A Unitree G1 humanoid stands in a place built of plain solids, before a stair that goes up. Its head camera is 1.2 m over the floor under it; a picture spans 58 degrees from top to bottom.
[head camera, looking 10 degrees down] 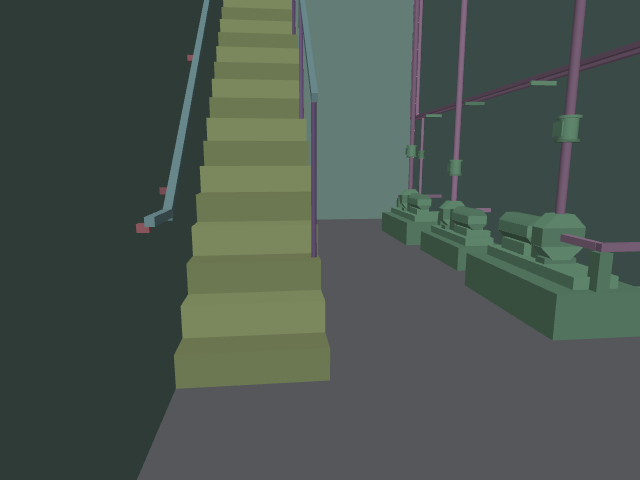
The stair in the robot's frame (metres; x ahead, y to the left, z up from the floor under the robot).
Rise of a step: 0.20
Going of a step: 0.23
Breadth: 0.84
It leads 6 degrees to the left of straight ahead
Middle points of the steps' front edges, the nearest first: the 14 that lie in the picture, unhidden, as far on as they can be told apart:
2.21 0.36 0.19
2.44 0.39 0.39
2.67 0.41 0.59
2.89 0.44 0.79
3.12 0.46 0.98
3.34 0.49 1.18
3.57 0.51 1.38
3.80 0.53 1.58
4.02 0.56 1.78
4.25 0.58 1.97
4.48 0.61 2.17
4.70 0.63 2.37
4.93 0.66 2.57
5.15 0.68 2.77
